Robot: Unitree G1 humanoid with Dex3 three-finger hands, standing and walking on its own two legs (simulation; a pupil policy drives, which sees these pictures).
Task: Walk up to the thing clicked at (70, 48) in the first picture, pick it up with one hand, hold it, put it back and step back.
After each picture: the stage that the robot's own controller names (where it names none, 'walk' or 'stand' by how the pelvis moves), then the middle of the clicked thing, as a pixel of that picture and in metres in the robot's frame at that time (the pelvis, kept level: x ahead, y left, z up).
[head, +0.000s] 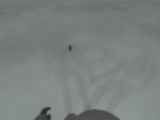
stand; (70, 48) +1.46 +0.50 -0.72
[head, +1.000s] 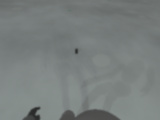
walk; (76, 51) +1.38 +0.25 -0.70
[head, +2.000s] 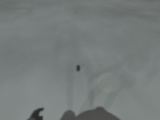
walk; (78, 68) +0.88 +0.17 -0.71
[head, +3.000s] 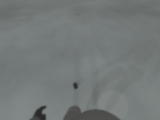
walk; (75, 85) +0.52 +0.22 -0.69
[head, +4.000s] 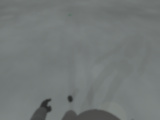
stand; (70, 98) +0.32 +0.21 -0.70
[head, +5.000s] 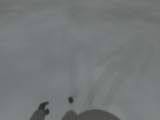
stand; (70, 100) +0.31 +0.19 -0.71
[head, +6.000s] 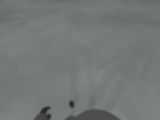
stand; (71, 104) +0.30 +0.20 -0.73
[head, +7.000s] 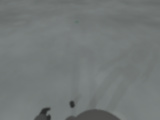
stand; (72, 104) +0.31 +0.20 -0.73
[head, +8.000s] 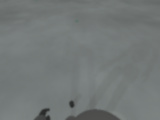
stand; (71, 104) +0.30 +0.20 -0.73
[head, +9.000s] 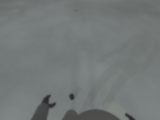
go down; (71, 96) +0.32 +0.20 -0.71
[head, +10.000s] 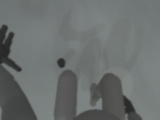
go down; (61, 63) +0.40 +0.21 -0.30
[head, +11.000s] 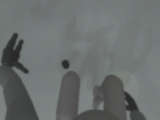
close in; (65, 64) +0.40 +0.20 -0.31
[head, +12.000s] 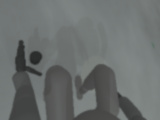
close in; (35, 58) +0.40 +0.24 -0.22
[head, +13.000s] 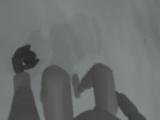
close; (29, 58) +0.39 +0.25 -0.22
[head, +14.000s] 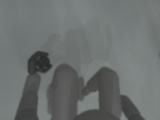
lift; (42, 62) +0.34 +0.24 -0.20
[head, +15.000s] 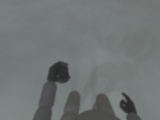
lift; (63, 75) +0.31 +0.18 +0.00
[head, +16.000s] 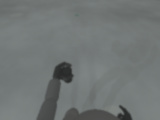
hold; (67, 75) +0.32 +0.17 +0.01
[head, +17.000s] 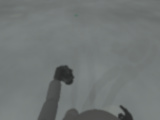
hold; (68, 76) +0.32 +0.17 +0.00
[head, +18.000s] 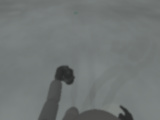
hold; (68, 76) +0.32 +0.16 -0.01
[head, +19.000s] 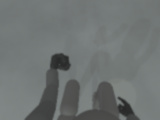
crouch; (64, 63) +0.40 +0.18 -0.08
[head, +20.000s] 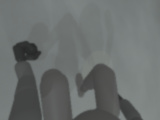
lower; (32, 52) +0.43 +0.24 -0.23
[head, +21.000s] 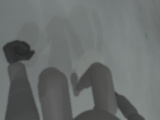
lower; (23, 51) +0.42 +0.27 -0.23
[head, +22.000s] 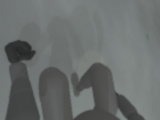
lower; (24, 51) +0.42 +0.26 -0.23
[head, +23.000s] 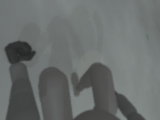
lower; (24, 52) +0.42 +0.26 -0.23
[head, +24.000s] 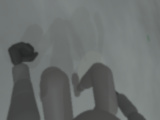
loosen; (27, 53) +0.42 +0.26 -0.23
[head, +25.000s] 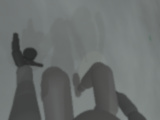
withdraw; (30, 55) +0.41 +0.24 -0.23
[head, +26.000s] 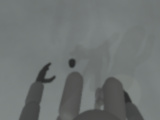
walk; (72, 63) +0.43 +0.18 -0.32
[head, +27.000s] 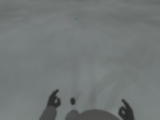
stand; (72, 101) +0.34 +0.17 -0.66
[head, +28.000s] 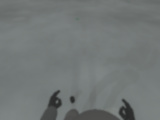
stand; (72, 99) +0.36 +0.18 -0.67
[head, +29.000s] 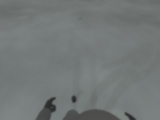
stand; (73, 99) +0.35 +0.17 -0.69
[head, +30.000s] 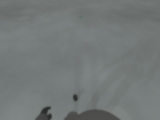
walk; (75, 97) +0.36 +0.18 -0.72
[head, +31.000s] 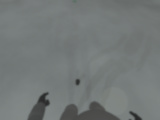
walk; (77, 82) +0.48 +0.11 -0.70
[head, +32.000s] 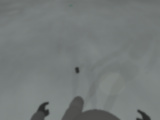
walk; (77, 70) +0.71 +0.26 -0.69
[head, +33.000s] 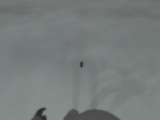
stand; (81, 64) +1.00 +0.20 -0.70
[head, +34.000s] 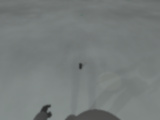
stand; (80, 66) +0.98 +0.19 -0.73
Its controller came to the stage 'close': yes
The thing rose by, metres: 0.72
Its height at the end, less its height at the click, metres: +0.00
